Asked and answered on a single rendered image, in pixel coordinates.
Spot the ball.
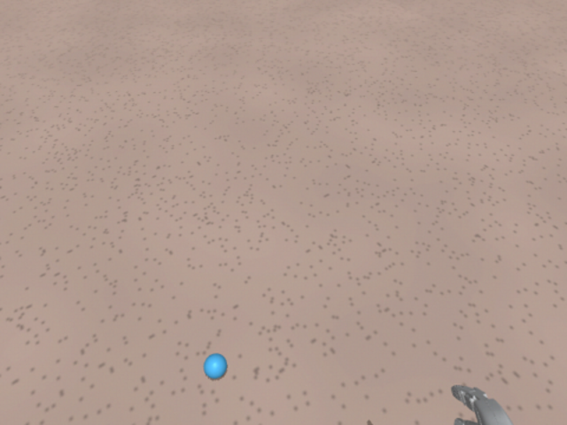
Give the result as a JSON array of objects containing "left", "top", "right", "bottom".
[{"left": 204, "top": 353, "right": 227, "bottom": 379}]

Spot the right robot hand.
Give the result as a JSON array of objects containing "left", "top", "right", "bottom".
[{"left": 451, "top": 385, "right": 514, "bottom": 425}]

